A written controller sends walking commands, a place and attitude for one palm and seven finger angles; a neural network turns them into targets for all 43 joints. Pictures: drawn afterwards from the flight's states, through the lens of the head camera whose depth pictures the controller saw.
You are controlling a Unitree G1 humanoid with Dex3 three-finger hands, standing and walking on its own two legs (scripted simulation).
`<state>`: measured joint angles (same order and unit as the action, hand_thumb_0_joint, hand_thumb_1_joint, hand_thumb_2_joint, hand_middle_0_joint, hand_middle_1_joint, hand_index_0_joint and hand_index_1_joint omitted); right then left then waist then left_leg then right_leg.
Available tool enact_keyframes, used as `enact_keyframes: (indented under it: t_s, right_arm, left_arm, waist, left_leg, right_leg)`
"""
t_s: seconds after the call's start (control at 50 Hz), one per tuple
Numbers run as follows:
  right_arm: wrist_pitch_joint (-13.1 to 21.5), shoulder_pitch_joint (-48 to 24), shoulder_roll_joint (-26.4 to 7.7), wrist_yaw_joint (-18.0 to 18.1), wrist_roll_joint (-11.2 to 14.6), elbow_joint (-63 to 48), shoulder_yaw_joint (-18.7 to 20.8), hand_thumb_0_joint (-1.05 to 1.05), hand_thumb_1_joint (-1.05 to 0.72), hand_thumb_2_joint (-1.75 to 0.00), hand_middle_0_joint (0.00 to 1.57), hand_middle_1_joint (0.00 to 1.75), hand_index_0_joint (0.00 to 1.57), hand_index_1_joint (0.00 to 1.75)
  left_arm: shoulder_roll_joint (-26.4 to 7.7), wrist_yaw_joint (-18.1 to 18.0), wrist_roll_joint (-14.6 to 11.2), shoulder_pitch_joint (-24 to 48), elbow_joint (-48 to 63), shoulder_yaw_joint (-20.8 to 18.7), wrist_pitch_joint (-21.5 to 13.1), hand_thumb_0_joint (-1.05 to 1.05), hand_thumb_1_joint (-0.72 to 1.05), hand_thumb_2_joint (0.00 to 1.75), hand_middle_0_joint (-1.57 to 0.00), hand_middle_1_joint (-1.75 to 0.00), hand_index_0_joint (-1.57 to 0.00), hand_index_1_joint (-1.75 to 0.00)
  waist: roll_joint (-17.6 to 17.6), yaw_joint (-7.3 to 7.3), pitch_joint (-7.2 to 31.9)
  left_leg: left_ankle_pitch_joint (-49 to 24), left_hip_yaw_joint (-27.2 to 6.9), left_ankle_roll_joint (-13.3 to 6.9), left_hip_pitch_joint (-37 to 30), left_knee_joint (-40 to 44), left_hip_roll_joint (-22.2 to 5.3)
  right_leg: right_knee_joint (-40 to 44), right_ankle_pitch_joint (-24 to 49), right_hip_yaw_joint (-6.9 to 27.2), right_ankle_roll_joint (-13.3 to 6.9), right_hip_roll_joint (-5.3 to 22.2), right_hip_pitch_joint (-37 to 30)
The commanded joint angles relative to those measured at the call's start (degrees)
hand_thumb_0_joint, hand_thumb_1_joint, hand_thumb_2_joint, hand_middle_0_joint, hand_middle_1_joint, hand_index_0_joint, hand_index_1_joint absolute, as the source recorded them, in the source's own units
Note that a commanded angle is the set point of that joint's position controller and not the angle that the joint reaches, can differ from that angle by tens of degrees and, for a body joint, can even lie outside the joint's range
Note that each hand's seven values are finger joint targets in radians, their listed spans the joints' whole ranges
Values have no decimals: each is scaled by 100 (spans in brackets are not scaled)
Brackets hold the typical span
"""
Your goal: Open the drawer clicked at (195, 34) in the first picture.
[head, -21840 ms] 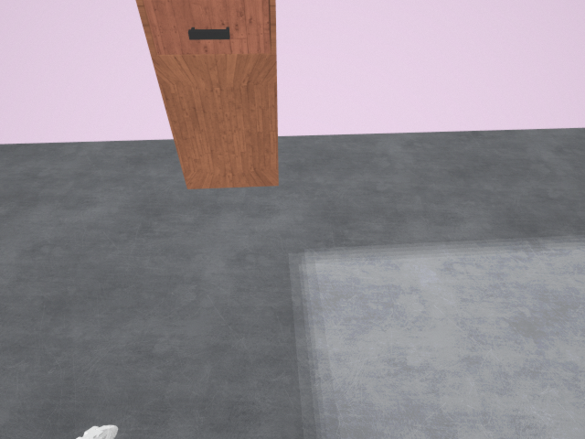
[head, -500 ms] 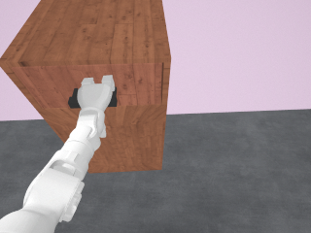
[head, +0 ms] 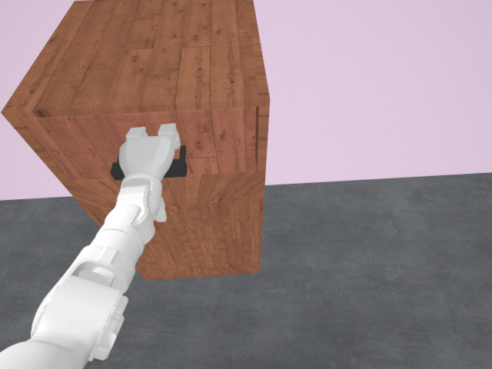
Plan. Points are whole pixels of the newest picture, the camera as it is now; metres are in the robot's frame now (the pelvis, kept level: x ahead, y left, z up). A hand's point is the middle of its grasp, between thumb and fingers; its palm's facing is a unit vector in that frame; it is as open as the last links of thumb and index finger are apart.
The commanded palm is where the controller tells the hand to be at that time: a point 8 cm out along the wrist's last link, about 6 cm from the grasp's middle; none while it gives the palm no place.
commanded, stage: lift the fingers back up to retry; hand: left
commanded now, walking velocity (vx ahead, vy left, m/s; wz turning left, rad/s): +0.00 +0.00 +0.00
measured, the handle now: (151, 160) +0.50 +0.18 +0.02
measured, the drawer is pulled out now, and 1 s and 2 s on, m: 0.00 0.00 0.00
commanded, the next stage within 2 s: re-aim the fingers above the handle in 0.50 s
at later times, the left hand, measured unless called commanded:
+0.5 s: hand (150, 157) +0.45 +0.16 +0.09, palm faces -0.02 -0.06 -1.00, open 13.8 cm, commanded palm +0.42 +0.16 +0.15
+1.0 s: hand (157, 160) +0.44 +0.14 +0.09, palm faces -0.02 -0.06 -1.00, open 13.8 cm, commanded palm +0.42 +0.17 +0.14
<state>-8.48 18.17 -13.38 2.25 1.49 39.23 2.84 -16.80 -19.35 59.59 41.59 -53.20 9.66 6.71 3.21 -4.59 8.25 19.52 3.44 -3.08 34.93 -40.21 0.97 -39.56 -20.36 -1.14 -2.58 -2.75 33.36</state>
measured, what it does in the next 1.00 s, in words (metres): stands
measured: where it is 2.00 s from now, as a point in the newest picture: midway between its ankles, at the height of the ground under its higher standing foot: outside the picture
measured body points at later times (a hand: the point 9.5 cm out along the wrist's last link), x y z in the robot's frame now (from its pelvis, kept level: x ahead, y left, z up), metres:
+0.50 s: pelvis +0.02 +0.00 +0.01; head +0.05 -0.03 +0.46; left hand +0.44 +0.16 +0.14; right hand +0.13 -0.26 -0.12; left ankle -0.01 +0.09 -0.71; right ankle -0.02 -0.09 -0.71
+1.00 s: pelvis +0.01 -0.02 +0.01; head +0.04 -0.04 +0.46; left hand +0.44 +0.14 +0.14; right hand +0.10 -0.27 -0.13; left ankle -0.01 +0.09 -0.71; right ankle -0.02 -0.09 -0.71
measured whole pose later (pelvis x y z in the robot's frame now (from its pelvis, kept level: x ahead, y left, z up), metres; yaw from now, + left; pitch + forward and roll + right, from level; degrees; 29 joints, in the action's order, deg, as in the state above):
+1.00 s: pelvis +0.01 -0.02 +0.01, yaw +1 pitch +9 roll +1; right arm -9.6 14.6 -14.3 3.1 2.4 39.6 2.1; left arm -18.3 -9.6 56.7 39.8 -44.1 12.2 4.4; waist 3.3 -2.0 6.2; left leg 16.9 2.2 -1.8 25.4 -32.9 1.5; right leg -34.0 -19.1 -1.9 -3.7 -2.5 24.3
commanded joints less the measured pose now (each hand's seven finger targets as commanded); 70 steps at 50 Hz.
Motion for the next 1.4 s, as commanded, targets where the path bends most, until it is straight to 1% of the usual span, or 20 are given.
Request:
enact_keyframes:
  t_s: [0.0, 0.04, 0.16, 0.26, 0.34, 0.38, 0.46, 0.52, 0.6, 0.62, 0.68, 0.74, 0.82, 0.88, 1.0, 1.08, 1.14, 1.24, 1.3, 1.38]
  right_arm:
    - [135, 151, -807, 42, -4, -511, 261, 0, -90, -90, 20, 30, 20, 30]
    - [131, 115, -804, 48, 4, -520, 264, 0, -90, -90, 20, 30, 20, 30]
    - [89, -35, -785, 16, 16, -612, 267, 0, -90, -90, 20, 30, 20, 30]
    - [3, -255, -802, 24, 42, -617, 206, 0, -90, -90, 20, 30, 20, 30]
    - [-53, -399, -804, 10, 70, -659, 187, 0, -90, -90, 20, 30, 20, 30]
    - [-84, -450, -795, -3, 92, -682, 174, 0, -90, -90, 20, 30, 20, 30]
    - [-103, -527, -779, 26, 73, -756, 178, 0, -90, -90, 20, 30, 20, 30]
    - [-89, -564, -757, 62, 59, -736, 140, 0, -90, -90, 20, 30, 20, 30]
    - [-30, -583, -723, 57, 48, -702, 147, 0, -90, -90, 20, 30, 20, 30]
    - [-17, -621, -703, 40, 48, -701, 147, 0, -90, -90, 20, 30, 20, 30]
    - [-14, -637, -745, 61, 75, -646, 124, 0, -90, -90, 20, 30, 20, 30]
    - [2, -620, -781, 95, 74, -642, 138, 0, -90, -90, 20, 30, 20, 30]
    - [30, -537, -748, 107, 77, -650, 162, 0, -90, -90, 20, 30, 20, 30]
    - [40, -471, -769, 137, 79, -623, 136, 0, -90, -90, 20, 30, 20, 30]
    - [73, -411, -776, 109, 50, -604, 141, 0, -90, -90, 20, 30, 20, 30]
    - [75, -446, -796, 82, 64, -619, 164, 0, -90, -90, 20, 30, 20, 30]
    - [82, -442, -840, 102, 95, -621, 167, 0, -90, -90, 20, 30, 20, 30]
    - [139, -332, -805, 109, 93, -595, 226, 0, -90, -90, 20, 30, 20, 30]
    - [161, -311, -772, 96, 81, -546, 226, 0, -90, -90, 20, 30, 20, 30]
    - [138, -361, -801, 91, 76, -464, 154, 0, -90, -90, 20, 30, 20, 30]
  left_arm:
    - [-1092, -185, 19, 2757, 1252, -298, 20, 0, -50, 30, -30, -120, -30, -120]
    - [-958, -88, -23, 2916, 1338, -164, 65, 0, -50, 30, -30, -120, -30, -120]
    - [-893, 237, -181, 2689, 1886, -128, -30, 0, -50, 30, -30, -120, -30, -120]
    - [-1236, 379, -123, 2515, 1911, -333, 89, 0, -50, 30, -30, -120, -30, -120]
    - [-1021, 580, -177, 2217, 1917, -157, 246, 0, -50, 30, -30, -120, -30, -120]
    - [-696, 730, -217, 2057, 1836, 106, 296, 0, -50, 30, -30, -120, -30, -120]
    - [-807, 892, -230, 2248, 2315, 94, 90, 0, -50, 30, -30, -120, -30, -120]
    - [-1155, 810, -200, 2263, 2393, -200, -90, 0, -50, 30, -30, -120, -30, -120]
    - [-1281, 574, -151, 2262, 2413, -363, -171, 0, -50, 30, -30, -120, -30, -120]
    - [-1037, 540, -171, 2318, 2457, -150, -147, 0, -50, 30, -30, -120, -30, -120]
    - [-1247, 484, -155, 2303, 2124, -288, 7, 0, -50, 30, -30, -120, -30, -120]
    - [-1279, 563, -186, 2454, 2084, -249, 78, 0, -50, 30, -30, -120, -30, -120]
    - [-857, 775, -294, 2505, 2139, 102, -55, 0, -50, 30, -30, -120, -30, -120]
    - [-1101, 818, -303, 2499, 1991, -82, -203, 0, -50, 30, -30, -120, -30, -120]
    - [-1693, 521, -194, 2242, 1950, -664, -322, 0, -50, 30, -30, -120, -30, -120]
    - [-1693, 418, -144, 2032, 1856, -680, -157, 0, -50, 30, -30, -120, -30, -120]
    - [-1566, 523, -201, 2162, 1836, -490, -69, 0, -50, 30, -30, -120, -30, -120]
    - [-1002, 731, -297, 2657, 2324, 65, -300, 0, -50, 30, -30, -120, -30, -120]
    - [-1002, 668, -306, 2651, 2328, 4, -419, 0, -50, 30, -30, -120, -30, -120]
    - [-1368, 424, -210, 2636, 1754, -343, -263, 0, -50, 30, -30, -120, -30, -120]
  waist:
    - [-255, -8, 1982]
    - [-271, -37, 2040]
    - [-252, 110, 2114]
    - [-440, 208, 1907]
    - [-486, 258, 1841]
    - [-556, 205, 1568]
    - [-475, 221, 1798]
    - [-498, 286, 1723]
    - [-416, 353, 1815]
    - [-417, 305, 1795]
    - [-499, 289, 1600]
    - [-478, 243, 1734]
    - [-493, 137, 1664]
    - [-566, 157, 1571]
    - [-518, 386, 1817]
    - [-497, 394, 1822]
    - [-657, 252, 1700]
    - [-355, 55, 1801]
    - [-305, 90, 1768]
    - [-523, 171, 1497]
  left_leg:
    - [-2047, -264, -3, -1603, 386, 22]
    - [-2116, -271, 3, -1745, 440, 17]
    - [-2795, -279, 2, -2126, 509, 7]
    - [-2759, -231, 9, -2033, 658, 34]
    - [-2924, -216, 27, -2128, 728, 38]
    - [-2839, -220, 22, -2143, 744, 29]
    - [-2771, -219, 4, -2251, 735, 63]
    - [-2636, -210, 7, -2095, 735, 99]
    - [-2579, -196, 27, -2059, 739, 108]
    - [-2568, -186, 23, -2078, 734, 120]
    - [-2220, -169, 24, -1876, 794, 128]
    - [-2131, -153, 7, -1912, 812, 145]
    - [-2193, -170, -17, -2034, 777, 141]
    - [-2002, -174, -18, -1829, 805, 155]
    - [-2107, -134, 9, -1589, 808, 154]
    - [-2130, -73, 13, -1564, 830, 141]
    - [-2021, -87, -7, -1569, 868, 141]
    - [-2149, -164, -36, -2058, 814, 144]
    - [-2196, -189, -26, -2122, 781, 141]
    - [-1896, -182, 6, -1727, 838, 128]
  right_leg:
    - [557, 1905, 117, 5, -50, -841]
    - [610, 1921, 103, 4, -42, -914]
    - [652, 2469, 88, -1, -24, -1226]
    - [742, 2631, 110, 2, 8, -1512]
    - [807, 2786, 106, -12, 24, -1660]
    - [851, 2707, 73, 6, 22, -1476]
    - [857, 2778, 148, 3, 65, -1631]
    - [834, 2807, 179, 0, 80, -1710]
    - [798, 2735, 190, -13, 84, -1743]
    - [815, 2767, 187, -2, 85, -1709]
    - [880, 2508, 211, 18, 99, -1687]
    - [937, 2481, 253, 33, 124, -1801]
    - [954, 2616, 230, 55, 123, -1652]
    - [954, 2493, 253, 65, 145, -1695]
    - [843, 2679, 302, 42, 152, -1981]
    - [856, 2758, 300, 57, 140, -2028]
    - [948, 2669, 285, 81, 141, -1999]
    - [999, 2534, 266, 55, 108, -1678]
    - [964, 2506, 237, 45, 95, -1535]
    - [941, 2184, 224, 42, 102, -1481]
